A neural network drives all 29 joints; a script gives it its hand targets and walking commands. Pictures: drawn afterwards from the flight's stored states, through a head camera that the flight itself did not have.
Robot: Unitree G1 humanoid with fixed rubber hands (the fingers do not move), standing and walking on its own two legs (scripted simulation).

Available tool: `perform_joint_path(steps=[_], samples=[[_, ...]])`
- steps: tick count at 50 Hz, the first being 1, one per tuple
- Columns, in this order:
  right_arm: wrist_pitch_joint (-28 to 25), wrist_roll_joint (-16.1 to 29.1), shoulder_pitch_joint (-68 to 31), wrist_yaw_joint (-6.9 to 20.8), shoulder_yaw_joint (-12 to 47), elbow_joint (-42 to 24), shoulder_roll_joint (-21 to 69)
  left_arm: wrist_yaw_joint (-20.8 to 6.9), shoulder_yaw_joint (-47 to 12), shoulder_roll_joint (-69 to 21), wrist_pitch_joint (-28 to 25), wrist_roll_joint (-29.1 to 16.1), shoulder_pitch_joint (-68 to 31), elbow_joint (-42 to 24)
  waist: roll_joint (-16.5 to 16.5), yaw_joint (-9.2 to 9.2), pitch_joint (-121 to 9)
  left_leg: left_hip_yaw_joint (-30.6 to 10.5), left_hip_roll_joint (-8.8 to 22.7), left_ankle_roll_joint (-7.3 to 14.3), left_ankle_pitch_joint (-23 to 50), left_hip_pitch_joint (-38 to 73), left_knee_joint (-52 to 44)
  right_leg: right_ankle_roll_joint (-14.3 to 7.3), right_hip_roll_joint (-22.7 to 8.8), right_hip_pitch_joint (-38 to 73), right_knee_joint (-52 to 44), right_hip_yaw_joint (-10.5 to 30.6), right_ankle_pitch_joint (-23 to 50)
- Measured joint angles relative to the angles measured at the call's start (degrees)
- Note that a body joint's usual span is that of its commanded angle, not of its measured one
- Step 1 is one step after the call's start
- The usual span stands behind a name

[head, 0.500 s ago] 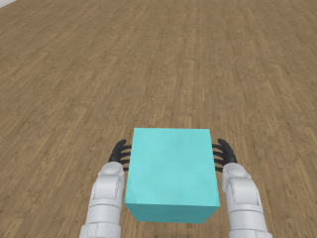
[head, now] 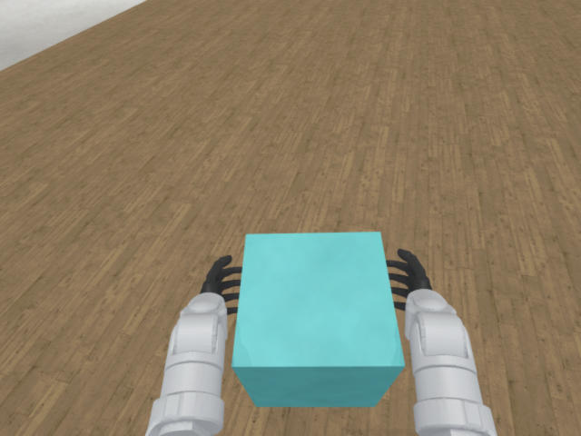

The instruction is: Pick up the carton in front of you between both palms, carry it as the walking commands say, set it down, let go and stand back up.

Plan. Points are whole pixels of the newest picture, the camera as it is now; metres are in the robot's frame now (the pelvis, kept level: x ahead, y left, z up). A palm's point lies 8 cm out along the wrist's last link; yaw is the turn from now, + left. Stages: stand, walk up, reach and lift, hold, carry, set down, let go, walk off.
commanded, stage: hold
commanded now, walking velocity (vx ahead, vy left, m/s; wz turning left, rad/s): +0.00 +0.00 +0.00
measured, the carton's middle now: (313, 325) +0.30 +0.00 -0.06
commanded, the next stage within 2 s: set down in 0.14 s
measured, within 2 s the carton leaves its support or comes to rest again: neither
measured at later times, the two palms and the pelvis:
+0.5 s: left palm (227, 294) +0.33 +0.14 +0.00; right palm (409, 293) +0.33 -0.16 +0.00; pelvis +0.00 +0.02 -0.01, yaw +1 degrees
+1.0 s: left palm (260, 325) +0.39 +0.12 -0.20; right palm (402, 337) +0.35 -0.18 -0.20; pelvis -0.04 +0.03 -0.13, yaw +2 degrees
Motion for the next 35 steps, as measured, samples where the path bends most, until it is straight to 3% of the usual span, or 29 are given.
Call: perform_joint_path(steps=[11,18,27,31,35], samples=[[0.0,-0.8,-2.1,0.6,-1.8,2.2,0.6,-0.4,1.7,-0.3,0.0,0.8,-1.0,1.4,-0.1,-0.15,-1.1,-1.6,-0.2,0.2,-0.4,-0.6,0.8,-0.3,0.2,0.0,0.3,-0.6,-0.4],[-3.0,-4.6,-7.9,1.3,-8.3,8.1,1.9,0.1,7.1,-2.0,-3.0,4.4,-6.5,7.7,0.2,-1.57,-0.1,-1.8,-1.1,-0.4,-1.9,-3.9,4.8,0.3,-0.3,-2.6,3.3,-0.5,-1.9],[-13.9,-9.3,-15.2,3.3,-15.4,14.7,1.1,2.2,13.4,-4.4,-13.2,8.8,-14.0,14.0,0.9,-3.75,2.0,0.1,-3.1,0.2,-4.4,-19.1,13.7,2.1,-1.1,-17.7,11.0,1.9,-3.6],[-21.0,-8.0,-15.3,3.4,-15.5,14.6,0.4,3.8,11.9,-4.0,-20.0,6.7,-14.4,14.5,0.5,-4.2,2.3,1.5,-4.3,0.7,-4.6,-30.0,17.3,2.8,-1.6,-29.1,14.8,3.5,-3.6],[-27.1,-4.2,-15.4,2.7,-14.1,13.9,-0.5,6.4,8.7,-2.9,-26.0,1.9,-14.3,13.9,0.5,-4.76,1.4,2.2,-5.3,0.8,-5.3,-43.0,22.6,3.4,-1.9,-42.0,19.8,4.4,-4.1]])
